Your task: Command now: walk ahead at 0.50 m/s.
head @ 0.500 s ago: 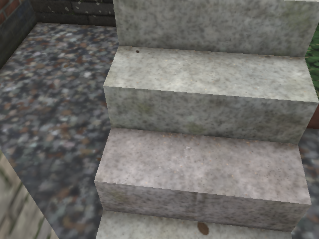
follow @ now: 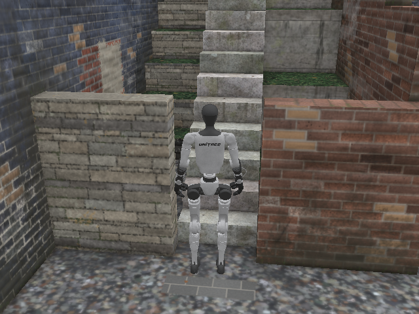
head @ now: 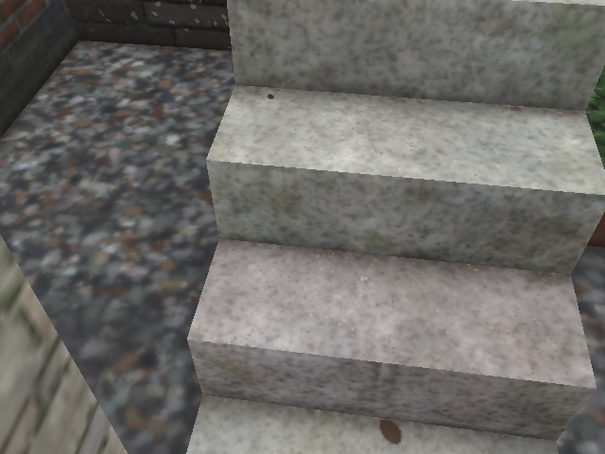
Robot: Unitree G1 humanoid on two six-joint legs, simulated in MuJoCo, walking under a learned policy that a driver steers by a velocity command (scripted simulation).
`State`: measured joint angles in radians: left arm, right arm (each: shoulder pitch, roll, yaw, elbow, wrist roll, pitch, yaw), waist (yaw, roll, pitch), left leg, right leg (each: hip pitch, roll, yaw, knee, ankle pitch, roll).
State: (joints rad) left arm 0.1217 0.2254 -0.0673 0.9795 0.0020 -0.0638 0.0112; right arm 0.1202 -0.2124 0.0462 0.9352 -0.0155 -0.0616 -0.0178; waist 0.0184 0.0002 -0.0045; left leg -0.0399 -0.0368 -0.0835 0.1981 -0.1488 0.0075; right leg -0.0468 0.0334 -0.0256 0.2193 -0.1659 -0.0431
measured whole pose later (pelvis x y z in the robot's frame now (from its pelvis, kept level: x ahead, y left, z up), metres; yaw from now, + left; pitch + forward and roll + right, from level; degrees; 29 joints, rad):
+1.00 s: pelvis -0.01 -0.01 +0.00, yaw +1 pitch -1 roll +0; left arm 0.24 0.20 -0.02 1.04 0.00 -0.02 0.02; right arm 0.23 -0.19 0.03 1.02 -0.01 -0.05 -0.03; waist 0.01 0.00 0.01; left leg -0.09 -0.03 -0.10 0.31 -0.20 0.00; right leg -0.09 0.04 -0.04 0.32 -0.21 -0.05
